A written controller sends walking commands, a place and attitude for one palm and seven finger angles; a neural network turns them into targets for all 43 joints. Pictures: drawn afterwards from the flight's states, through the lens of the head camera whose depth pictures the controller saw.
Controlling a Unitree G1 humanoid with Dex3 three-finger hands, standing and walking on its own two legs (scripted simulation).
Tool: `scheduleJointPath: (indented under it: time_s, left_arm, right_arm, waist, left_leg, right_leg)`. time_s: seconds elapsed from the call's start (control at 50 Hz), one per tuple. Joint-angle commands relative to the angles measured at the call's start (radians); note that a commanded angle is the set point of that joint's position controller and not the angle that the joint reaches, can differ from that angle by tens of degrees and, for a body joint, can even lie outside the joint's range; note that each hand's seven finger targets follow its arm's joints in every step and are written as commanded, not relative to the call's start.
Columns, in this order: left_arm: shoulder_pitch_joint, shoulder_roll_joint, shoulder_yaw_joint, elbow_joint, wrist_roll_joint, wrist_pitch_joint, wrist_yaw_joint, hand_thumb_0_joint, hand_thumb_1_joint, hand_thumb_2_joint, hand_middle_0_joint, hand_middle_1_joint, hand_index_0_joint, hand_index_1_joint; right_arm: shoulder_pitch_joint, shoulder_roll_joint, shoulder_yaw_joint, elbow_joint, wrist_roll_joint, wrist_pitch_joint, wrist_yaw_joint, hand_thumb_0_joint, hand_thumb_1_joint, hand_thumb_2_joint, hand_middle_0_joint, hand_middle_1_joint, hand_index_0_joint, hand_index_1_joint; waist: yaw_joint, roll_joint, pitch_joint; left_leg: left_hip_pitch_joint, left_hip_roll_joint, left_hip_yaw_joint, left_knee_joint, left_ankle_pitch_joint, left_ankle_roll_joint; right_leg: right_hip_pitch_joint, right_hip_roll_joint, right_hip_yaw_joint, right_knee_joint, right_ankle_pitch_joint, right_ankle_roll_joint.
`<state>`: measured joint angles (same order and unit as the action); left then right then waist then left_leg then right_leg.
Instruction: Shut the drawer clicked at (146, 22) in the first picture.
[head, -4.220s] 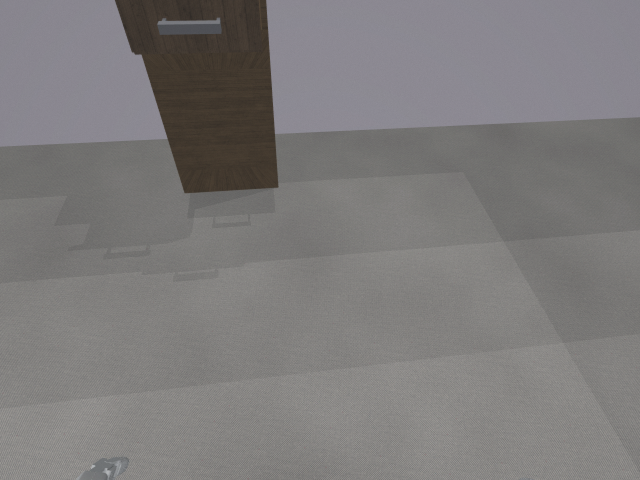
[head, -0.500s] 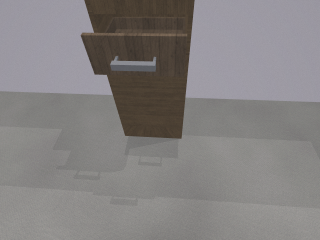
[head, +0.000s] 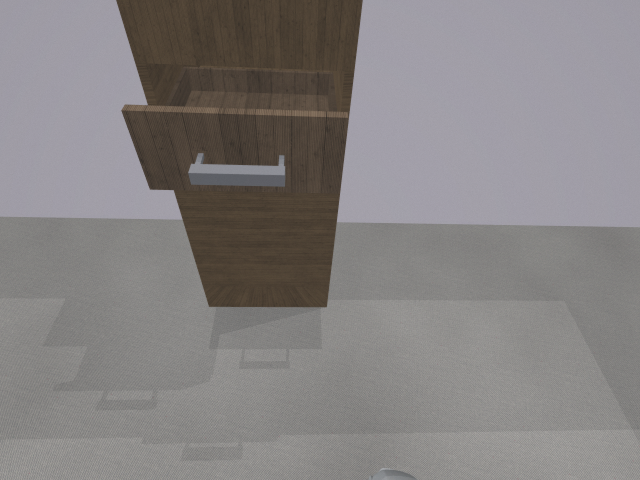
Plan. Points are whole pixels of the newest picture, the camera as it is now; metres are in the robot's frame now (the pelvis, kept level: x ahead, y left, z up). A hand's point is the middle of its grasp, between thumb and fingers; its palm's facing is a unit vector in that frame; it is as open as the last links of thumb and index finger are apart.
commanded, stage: take the last steps up to it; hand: left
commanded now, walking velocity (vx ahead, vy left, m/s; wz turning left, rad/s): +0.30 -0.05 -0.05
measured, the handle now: (239, 167) +0.62 +0.18 +0.03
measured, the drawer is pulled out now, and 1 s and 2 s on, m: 0.17 0.17 0.17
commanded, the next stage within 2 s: come to a stop and stand still in 0.46 s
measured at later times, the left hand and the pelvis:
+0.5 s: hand (250, 473) +0.17 +0.10 -0.17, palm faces +0.05 -0.98 -0.20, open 7.2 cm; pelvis +0.15 -0.07 +0.00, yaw +1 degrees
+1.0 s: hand (236, 458) +0.19 +0.13 -0.18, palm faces +0.04 -0.96 -0.26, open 7.4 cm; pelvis +0.16 -0.07 -0.01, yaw -1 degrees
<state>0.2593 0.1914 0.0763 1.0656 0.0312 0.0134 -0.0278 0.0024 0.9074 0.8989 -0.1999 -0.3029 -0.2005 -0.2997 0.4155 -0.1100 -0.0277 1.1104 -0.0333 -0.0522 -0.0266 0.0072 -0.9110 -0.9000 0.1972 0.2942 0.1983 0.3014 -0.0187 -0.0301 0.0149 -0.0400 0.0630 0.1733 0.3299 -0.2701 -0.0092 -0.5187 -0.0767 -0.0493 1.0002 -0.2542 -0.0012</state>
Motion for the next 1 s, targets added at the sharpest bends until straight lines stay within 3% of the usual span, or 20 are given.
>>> scheduleJointPath:
  time_s: [0.0,0.08,0.1,0.14,0.16,0.18,0.2,0.24,0.3,0.38,0.48,0.56,0.6,0.62,0.66,0.7,0.76,0.84,0.9,0.98]
  left_arm:
    - [-0.123,0.004,-0.009,-0.098,-0.01,-0.025,-0.004,0.0,0.9,0.9,-0.2,-0.3,-0.2,-0.3]
    - [-0.15,0.002,-0.01,-0.104,-0.011,-0.041,-0.003,0.0,0.9,0.9,-0.2,-0.3,-0.2,-0.3]
    - [-0.107,0.012,-0.006,-0.088,-0.011,-0.045,-0.002,0.0,0.9,0.9,-0.2,-0.3,-0.2,-0.3]
    - [0.112,0.074,0.013,-0.011,-0.005,-0.062,0.006,0.0,0.9,0.9,-0.2,-0.3,-0.2,-0.3]
    - [0.247,0.186,0.039,0.022,0.001,-0.075,0.021,0.0,0.9,0.9,-0.2,-0.3,-0.2,-0.3]
    - [0.308,0.255,0.049,0.034,-0.015,-0.073,0.029,0.0,0.9,0.9,-0.2,-0.3,-0.2,-0.3]
    - [0.244,0.233,0.044,0.025,-0.022,-0.069,0.036,0.0,0.9,0.9,-0.2,-0.3,-0.2,-0.3]
    - [0.085,0.14,0.019,-0.013,-0.022,-0.071,0.04,0.0,0.9,0.9,-0.2,-0.3,-0.2,-0.3]
    - [0.01,0.04,-0.016,-0.025,-0.017,-0.085,0.044,0.0,0.9,0.9,-0.2,-0.3,-0.2,-0.3]
    - [0.054,0.037,-0.023,-0.011,-0.011,-0.095,0.05,0.0,0.9,0.9,-0.2,-0.3,-0.2,-0.3]
    - [0.096,0.066,-0.023,0.011,-0.01,-0.094,0.048,0.0,0.9,0.9,-0.2,-0.3,-0.2,-0.3]
    - [0.127,0.072,-0.024,0.036,-0.008,-0.082,0.052,0.0,0.9,0.9,-0.2,-0.3,-0.2,-0.3]
    - [0.102,0.051,-0.035,0.042,-0.016,-0.068,0.061,0.0,0.9,0.9,-0.2,-0.3,-0.2,-0.3]
    - [0.11,0.038,-0.042,0.045,-0.02,-0.062,0.065,0.0,0.9,0.9,-0.2,-0.3,-0.2,-0.3]
    - [0.162,-0.01,-0.057,0.044,-0.027,-0.044,0.076,0.0,0.9,0.9,-0.2,-0.3,-0.2,-0.3]
    - [0.166,0.003,-0.056,0.047,-0.023,-0.021,0.083,0.0,0.9,0.9,-0.2,-0.3,-0.2,-0.3]
    - [0.132,0.039,-0.039,0.023,-0.018,0.01,0.078,0.0,0.9,0.9,-0.2,-0.3,-0.2,-0.3]
    - [0.112,0.032,-0.012,-0.018,-0.012,0.03,0.073,0.0,0.9,0.9,-0.2,-0.3,-0.2,-0.3]
    - [0.1,0.018,-0.007,-0.047,-0.013,0.035,0.066,0.0,0.9,0.9,-0.2,-0.3,-0.2,-0.3]
    - [0.133,0.003,-0.018,-0.04,-0.015,0.017,0.058,0.0,0.9,0.9,-0.2,-0.3,-0.2,-0.3]
  right_arm:
    - [0.084,-0.158,-0.034,-0.011,0.003,-0.022,-0.007,0.0,-0.9,-0.9,0.2,0.3,0.2,0.3]
    - [0.088,-0.171,-0.042,0.01,-0.003,-0.011,-0.001,0.0,-0.9,-0.9,0.2,0.3,0.2,0.3]
    - [0.074,-0.174,-0.043,0.011,0.0,-0.008,-0.001,0.0,-0.9,-0.9,0.2,0.3,0.2,0.3]
    - [0.052,-0.159,-0.041,0.011,0.015,-0.009,0.005,0.0,-0.9,-0.9,0.2,0.3,0.2,0.3]
    - [0.065,-0.106,-0.029,-0.01,0.025,-0.009,0.017,0.0,-0.9,-0.9,0.2,0.3,0.2,0.3]
    - [0.04,-0.086,-0.019,-0.045,0.03,-0.005,0.016,0.0,-0.9,-0.9,0.2,0.3,0.2,0.3]
    - [0.004,-0.104,-0.029,-0.043,0.027,0.002,0.014,0.0,-0.9,-0.9,0.2,0.3,0.2,0.3]
    - [-0.042,-0.083,-0.035,-0.036,0.02,0.008,0.017,0.0,-0.9,-0.9,0.2,0.3,0.2,0.3]
    - [0.017,-0.045,-0.029,-0.005,0.009,0.033,0.019,0.0,-0.9,-0.9,0.2,0.3,0.2,0.3]
    - [-0.021,-0.045,-0.029,-0.023,0.007,0.045,0.024,0.0,-0.9,-0.9,0.2,0.3,0.2,0.3]
    - [-0.166,-0.063,-0.023,-0.072,0.011,0.037,0.034,0.0,-0.9,-0.9,0.2,0.3,0.2,0.3]
    - [-0.233,-0.067,-0.014,-0.088,0.014,0.025,0.03,0.0,-0.9,-0.9,0.2,0.3,0.2,0.3]
    - [-0.193,-0.065,0.0,-0.062,0.016,0.02,0.015,0.0,-0.9,-0.9,0.2,0.3,0.2,0.3]
    - [-0.143,-0.093,-0.002,-0.046,0.015,0.012,0.008,0.0,-0.9,-0.9,0.2,0.3,0.2,0.3]
    - [-0.1,-0.176,-0.013,-0.032,0.024,0.015,-0.01,0.0,-0.9,-0.9,0.2,0.3,0.2,0.3]
    - [-0.147,-0.176,-0.012,-0.034,0.029,0.032,-0.022,0.0,-0.9,-0.9,0.2,0.3,0.2,0.3]
    - [-0.159,-0.19,-0.026,-0.045,0.028,0.047,-0.041,0.0,-0.9,-0.9,0.2,0.3,0.2,0.3]
    - [-0.21,-0.214,-0.055,-0.091,0.016,0.064,-0.039,0.0,-0.9,-0.9,0.2,0.3,0.2,0.3]
    - [-0.255,-0.214,-0.059,-0.116,0.012,0.065,-0.026,0.0,-0.9,-0.9,0.2,0.3,0.2,0.3]
    - [-0.299,-0.207,-0.057,-0.117,0.006,0.069,-0.001,0.0,-0.9,-0.9,0.2,0.3,0.2,0.3]
  waist:
    - [-0.022,0.151,0.123]
    - [-0.03,0.19,0.101]
    - [-0.005,0.177,0.085]
    - [0.098,0.076,-0.027]
    - [0.148,-0.167,-0.137]
    - [0.141,-0.254,-0.182]
    - [0.128,-0.155,-0.118]
    - [0.069,-0.071,0.009]
    - [-0.008,-0.057,0.051]
    - [-0.011,-0.038,0.035]
    - [0.024,-0.039,0.041]
    - [0.045,-0.052,0.039]
    - [0.021,-0.025,0.002]
    - [0.007,0.017,-0.038]
    - [0.016,0.169,-0.117]
    - [0.023,0.245,-0.047]
    - [0.014,0.208,0.004]
    - [0.013,0.116,-0.089]
    - [0.025,0.126,-0.124]
    - [0.044,0.218,-0.108]
  left_leg:
    - [0.024,0.244,-0.141,-0.164,0.216,0.154]
    - [0.0,0.243,-0.119,-0.085,0.286,0.141]
    - [-0.034,0.236,-0.106,-0.037,0.308,0.128]
    - [-0.156,0.154,-0.031,0.243,0.33,0.075]
    - [-0.38,0.065,0.032,0.529,0.026,0.033]
    - [-0.504,-0.019,-0.045,0.787,-0.33,0.021]
    - [-0.53,0.02,-0.136,0.901,-0.291,0.036]
    - [-0.534,0.078,-0.165,0.938,-0.138,0.034]
    - [-0.449,0.088,-0.15,0.843,-0.009,0.009]
    - [-0.446,0.077,-0.124,0.7,0.007,-0.014]
    - [-0.449,0.062,-0.099,0.478,0.012,-0.019]
    - [-0.369,0.033,-0.087,0.317,-0.014,-0.012]
    - [-0.202,0.011,-0.09,0.139,0.156,-0.013]
    - [-0.085,0.044,-0.111,0.091,0.429,0.0]
    - [0.102,0.234,-0.235,0.154,0.972,0.098]
    - [0.024,0.262,-0.249,0.077,1.0,0.147]
    - [-0.028,0.306,-0.29,0.014,1.001,0.201]
    - [-0.027,0.311,-0.26,0.036,0.797,0.227]
    - [-0.088,0.281,-0.23,0.011,0.549,0.203]
    - [-0.228,0.212,-0.222,-0.036,0.029,0.135]
  right_leg:
    - [-0.109,-0.037,-0.035,-0.177,-0.003,0.012]
    - [0.046,0.01,-0.09,-0.364,-0.026,-0.014]
    - [0.138,0.027,-0.1,-0.403,0.006,-0.023]
    - [0.48,0.034,-0.081,-0.512,0.083,-0.048]
    - [0.708,-0.198,0.196,-0.587,0.029,-0.114]
    - [0.728,-0.371,0.482,-0.728,0.072,-0.187]
    - [0.631,-0.365,0.45,-0.758,0.008,-0.212]
    - [0.401,-0.314,0.341,-0.798,-0.07,-0.181]
    - [0.267,-0.219,0.085,-0.816,0.185,-0.127]
    - [0.296,-0.207,0.029,-0.8,0.367,-0.155]
    - [0.386,-0.217,0.047,-0.789,0.389,-0.175]
    - [0.438,-0.215,0.047,-0.721,0.507,-0.165]
    - [0.417,-0.15,-0.007,-0.617,0.591,-0.111]
    - [0.384,-0.102,-0.029,-0.547,0.536,-0.062]
    - [0.274,-0.029,-0.057,-0.508,0.099,0.009]
    - [0.274,-0.008,-0.045,-0.438,-0.155,0.023]
    - [0.194,0.001,0.014,-0.197,-0.311,0.021]
    - [0.12,0.017,0.061,0.009,-0.279,0.025]
    - [0.142,0.018,0.055,-0.012,-0.237,0.029]
    - [0.319,0.024,-0.01,-0.334,-0.169,0.018]
